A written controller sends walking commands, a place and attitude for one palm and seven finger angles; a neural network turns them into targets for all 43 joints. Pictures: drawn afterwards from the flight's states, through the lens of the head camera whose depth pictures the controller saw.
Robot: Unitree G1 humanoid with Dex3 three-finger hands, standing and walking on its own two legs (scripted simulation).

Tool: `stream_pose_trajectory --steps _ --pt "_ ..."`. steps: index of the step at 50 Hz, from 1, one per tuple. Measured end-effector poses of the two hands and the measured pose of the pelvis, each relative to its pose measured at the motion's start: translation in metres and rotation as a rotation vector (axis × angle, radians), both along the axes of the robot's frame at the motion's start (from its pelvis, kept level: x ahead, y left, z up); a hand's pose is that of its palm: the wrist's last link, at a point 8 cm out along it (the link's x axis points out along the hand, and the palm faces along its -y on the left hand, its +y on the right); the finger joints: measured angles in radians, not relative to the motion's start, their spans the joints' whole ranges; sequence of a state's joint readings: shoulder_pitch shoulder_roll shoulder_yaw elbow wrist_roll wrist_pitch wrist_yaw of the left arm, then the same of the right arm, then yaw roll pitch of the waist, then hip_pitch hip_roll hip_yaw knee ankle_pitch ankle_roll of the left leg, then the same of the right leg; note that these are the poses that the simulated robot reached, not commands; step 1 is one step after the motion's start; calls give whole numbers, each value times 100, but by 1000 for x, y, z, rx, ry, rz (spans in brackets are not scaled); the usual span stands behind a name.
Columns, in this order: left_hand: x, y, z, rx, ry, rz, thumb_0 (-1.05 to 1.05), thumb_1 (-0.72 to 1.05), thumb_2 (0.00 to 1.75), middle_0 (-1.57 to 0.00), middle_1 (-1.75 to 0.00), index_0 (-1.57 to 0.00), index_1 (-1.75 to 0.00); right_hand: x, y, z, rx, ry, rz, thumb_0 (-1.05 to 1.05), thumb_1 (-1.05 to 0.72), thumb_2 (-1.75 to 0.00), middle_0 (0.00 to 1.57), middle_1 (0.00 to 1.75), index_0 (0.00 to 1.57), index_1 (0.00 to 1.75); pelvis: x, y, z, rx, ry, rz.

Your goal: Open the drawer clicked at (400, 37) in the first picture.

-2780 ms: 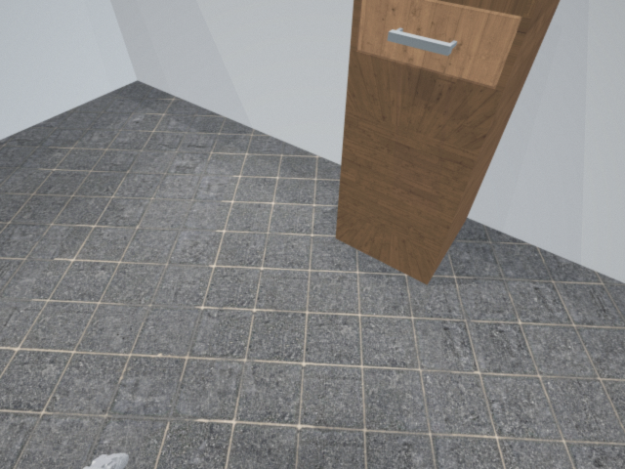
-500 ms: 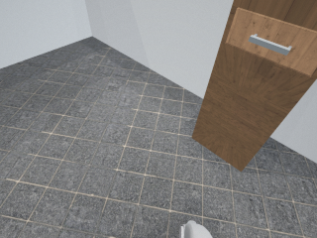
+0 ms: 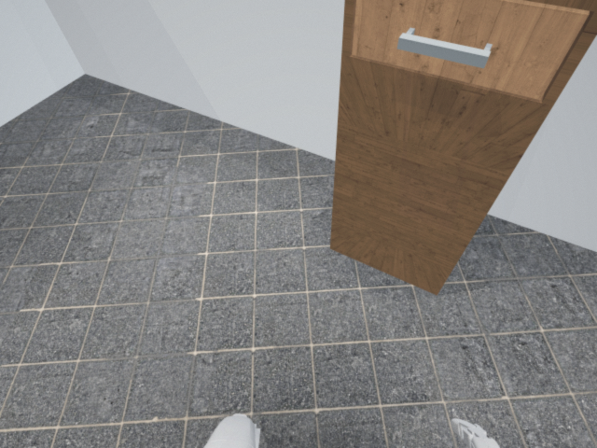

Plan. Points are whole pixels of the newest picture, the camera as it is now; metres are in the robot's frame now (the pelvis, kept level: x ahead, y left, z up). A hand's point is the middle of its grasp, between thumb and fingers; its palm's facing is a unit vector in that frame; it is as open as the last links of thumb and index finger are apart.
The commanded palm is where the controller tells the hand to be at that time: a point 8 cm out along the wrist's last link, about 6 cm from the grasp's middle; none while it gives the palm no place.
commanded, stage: turn to face it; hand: left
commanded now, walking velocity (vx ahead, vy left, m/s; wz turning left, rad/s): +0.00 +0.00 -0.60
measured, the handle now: (444, 45) +0.78 -0.21 +0.12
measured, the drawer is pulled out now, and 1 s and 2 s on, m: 0.00 0.00 0.00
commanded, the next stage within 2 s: take the last steps up to it in 0.54 s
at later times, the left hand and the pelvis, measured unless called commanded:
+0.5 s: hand (145, 427) +0.16 +0.27 -0.17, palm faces -0.24 -0.94 -0.24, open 7.4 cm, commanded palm none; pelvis +0.03 +0.07 +0.00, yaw -18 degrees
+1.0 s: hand (219, 434) +0.15 +0.15 -0.16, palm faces -0.37 -0.90 -0.24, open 7.3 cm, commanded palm none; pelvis +0.04 -0.01 +0.00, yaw -24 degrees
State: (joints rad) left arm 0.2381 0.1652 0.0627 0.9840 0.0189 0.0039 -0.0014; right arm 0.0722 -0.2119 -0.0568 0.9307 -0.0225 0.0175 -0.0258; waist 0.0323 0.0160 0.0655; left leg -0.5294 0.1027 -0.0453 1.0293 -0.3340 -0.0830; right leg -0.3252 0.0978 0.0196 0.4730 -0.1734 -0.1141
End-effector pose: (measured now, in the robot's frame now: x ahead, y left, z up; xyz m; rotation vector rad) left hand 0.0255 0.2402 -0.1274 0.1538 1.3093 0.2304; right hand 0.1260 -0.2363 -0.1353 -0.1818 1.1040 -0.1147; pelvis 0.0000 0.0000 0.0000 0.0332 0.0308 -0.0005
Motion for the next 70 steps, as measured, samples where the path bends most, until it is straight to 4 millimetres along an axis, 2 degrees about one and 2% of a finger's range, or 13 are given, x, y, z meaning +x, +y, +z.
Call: stream_pose_trajectory --steps 6,11,15,21,28,36,39,43,49,54,61,65,70 --pt "32 30 4 23 -26 -53 1 90 89 -20 -30 -20 -30 17 15 6 -5 -29 -40 0 -91 -90 20 30 19 29 13 21 1 -3 12 -74" --pt "55 62 -5 32 -21 -111 1 90 89 -20 -30 -20 -30 10 32 12 -26 -46 -101 0 -91 -90 20 30 20 29 18 44 -3 -24 18 -138" --pt "81 82 -15 25 -27 -166 1 90 89 -20 -30 -20 -30 -18 43 19 -60 -30 -152 0 -91 -90 20 30 20 29 21 60 -5 -24 0 -188" --pt "117 88 -8 8 -39 -274 1 91 89 -20 -30 -20 -30 -78 52 24 -84 67 -262 0 -90 -90 20 30 20 29 25 72 3 -51 -8 -264" --pt "148 58 -7 -14 -32 -390 1 91 89 -20 -30 -20 -30 -153 65 15 -45 185 -405 0 -90 -90 20 30 20 29 25 69 4 -53 -9 -335" --pt "183 -20 -3 -27 -113 -552 1 91 89 -20 -30 -20 -30 -238 68 -17 65 322 -558 0 -90 -90 20 30 20 29 17 39 -9 -25 -19 -410" --pt "184 -44 3 -32 -159 -572 1 91 89 -20 -30 -20 -30 -254 63 -25 96 369 -579 0 -90 -90 20 30 20 29 16 27 -9 -41 -29 -407" --pt "170 -56 11 -35 -164 -541 0 90 89 -20 -30 -20 -30 -243 46 -18 113 341 -572 1 -91 -90 20 30 19 29 21 11 0 -30 -37 -419" --pt "146 -48 7 -9 -77 -502 0 93 89 -20 -30 -20 -30 -193 13 -12 90 214 -559 1 -91 -90 20 30 19 29 35 -7 4 -40 -35 -425" --pt "119 -40 -6 -16 43 -451 0 92 89 -20 -30 -20 -30 -137 -11 -7 62 145 -522 0 -91 -90 20 30 19 29 59 -17 1 -55 -30 -432" --pt "95 -33 -28 -49 250 -381 1 91 89 -20 -30 -20 -30 -37 -35 -2 6 33 -460 0 -91 -90 20 30 19 29 111 -26 -12 -62 -30 -449" --pt "114 -38 -34 -64 327 -405 1 91 89 -20 -30 -20 -30 -9 -36 -2 -14 -17 -481 0 -91 -90 20 30 20 29 137 -29 -16 -44 -48 -493" --pt "185 -64 -24 -70 236 -460 1 91 89 -20 -30 -20 -30 -26 -32 4 -2 75 -569 -1 -94 -90 20 30 20 30 163 -43 -2 -36 -46 -504"
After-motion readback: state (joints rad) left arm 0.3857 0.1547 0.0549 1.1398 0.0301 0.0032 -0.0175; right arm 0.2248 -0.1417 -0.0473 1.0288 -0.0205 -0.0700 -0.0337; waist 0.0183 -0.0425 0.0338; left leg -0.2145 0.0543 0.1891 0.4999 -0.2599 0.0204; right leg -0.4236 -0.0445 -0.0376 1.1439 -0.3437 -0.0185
